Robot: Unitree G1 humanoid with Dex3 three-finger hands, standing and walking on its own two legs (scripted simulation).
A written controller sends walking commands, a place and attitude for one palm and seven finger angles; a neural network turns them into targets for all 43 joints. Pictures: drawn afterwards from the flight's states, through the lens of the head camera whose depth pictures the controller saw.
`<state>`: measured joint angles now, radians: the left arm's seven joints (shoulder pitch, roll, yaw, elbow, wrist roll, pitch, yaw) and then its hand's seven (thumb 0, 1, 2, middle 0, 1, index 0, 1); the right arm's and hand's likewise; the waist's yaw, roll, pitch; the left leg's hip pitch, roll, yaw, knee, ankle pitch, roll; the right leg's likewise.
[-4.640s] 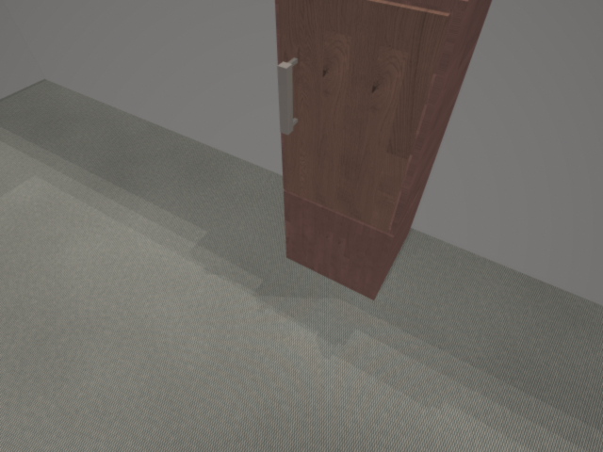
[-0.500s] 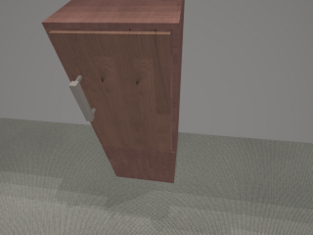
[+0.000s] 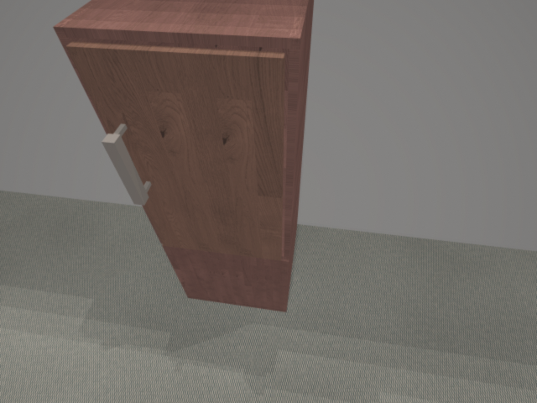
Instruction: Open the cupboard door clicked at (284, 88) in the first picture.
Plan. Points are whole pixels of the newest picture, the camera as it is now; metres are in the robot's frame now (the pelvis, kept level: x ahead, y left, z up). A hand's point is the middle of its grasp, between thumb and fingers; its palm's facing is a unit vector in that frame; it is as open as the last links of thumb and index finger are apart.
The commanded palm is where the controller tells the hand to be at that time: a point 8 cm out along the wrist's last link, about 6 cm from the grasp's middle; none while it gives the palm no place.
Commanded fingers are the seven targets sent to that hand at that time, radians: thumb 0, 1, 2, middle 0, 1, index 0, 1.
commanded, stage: look again from close up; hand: left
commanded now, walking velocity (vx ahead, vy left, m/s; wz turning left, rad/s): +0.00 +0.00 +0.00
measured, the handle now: (132, 165) +0.55 +0.33 +0.01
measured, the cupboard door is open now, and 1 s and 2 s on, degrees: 0 0 0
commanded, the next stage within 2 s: shuffle to correct the standing spot in 0.10 s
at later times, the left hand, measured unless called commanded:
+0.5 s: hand out of the picture +0.01 +0.18 -0.17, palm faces +0.04 -0.97 -0.23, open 7.3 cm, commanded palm none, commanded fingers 0.00 0.90 0.90 -0.20 -0.30 -0.20 -0.30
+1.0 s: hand out of the picture +0.02 +0.26 -0.19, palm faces +0.02 -0.96 -0.26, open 7.3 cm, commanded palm none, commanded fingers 0.00 0.90 0.90 -0.20 -0.30 -0.20 -0.30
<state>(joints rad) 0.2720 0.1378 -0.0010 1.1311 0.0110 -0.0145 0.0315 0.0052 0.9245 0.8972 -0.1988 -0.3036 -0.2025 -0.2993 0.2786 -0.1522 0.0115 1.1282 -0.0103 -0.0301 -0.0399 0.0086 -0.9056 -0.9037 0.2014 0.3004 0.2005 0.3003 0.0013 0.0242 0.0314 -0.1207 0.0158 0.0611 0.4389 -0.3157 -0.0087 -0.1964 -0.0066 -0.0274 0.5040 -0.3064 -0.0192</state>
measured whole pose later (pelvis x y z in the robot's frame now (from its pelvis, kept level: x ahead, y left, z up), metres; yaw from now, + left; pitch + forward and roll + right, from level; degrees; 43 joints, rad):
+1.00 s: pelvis -0.02 +0.07 -0.02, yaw -3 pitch +1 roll +2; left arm 0.23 0.19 0.07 0.98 0.03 0.04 0.04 0.00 0.91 0.90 -0.20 -0.30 -0.20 -0.30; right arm 0.26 -0.19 -0.05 0.95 -0.02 0.01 -0.01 0.01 -0.90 -0.90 0.20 0.30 0.20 0.30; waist 0.02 -0.04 0.06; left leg -0.29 -0.04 0.12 0.59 -0.30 0.02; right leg -0.39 -0.10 0.08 0.74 -0.40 0.03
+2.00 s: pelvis +0.00 +0.17 +0.00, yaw -3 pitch +0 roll +1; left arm 0.25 0.16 0.03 1.05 0.02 0.00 0.02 0.00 0.95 0.90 -0.20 -0.30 -0.20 -0.30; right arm 0.23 -0.17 -0.02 1.06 -0.02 0.01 -0.03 0.01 -0.93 -0.90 0.21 0.30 0.20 0.30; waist -0.01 0.01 0.04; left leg -0.25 0.05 0.05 0.54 -0.32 -0.03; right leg -0.24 0.01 -0.07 0.56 -0.32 -0.06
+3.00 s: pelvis +0.01 +0.21 +0.00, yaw -5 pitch +0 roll +0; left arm 0.25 0.17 -0.01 1.09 0.01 -0.01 0.03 0.00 0.91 0.90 -0.20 -0.30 -0.20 -0.30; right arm 0.23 -0.17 0.02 1.12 -0.01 -0.04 -0.04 0.01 -0.91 -0.90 0.20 0.30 0.20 0.30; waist 0.01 -0.01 0.03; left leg -0.14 -0.03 0.06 0.44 -0.30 0.04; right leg -0.18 -0.01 -0.03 0.47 -0.30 -0.01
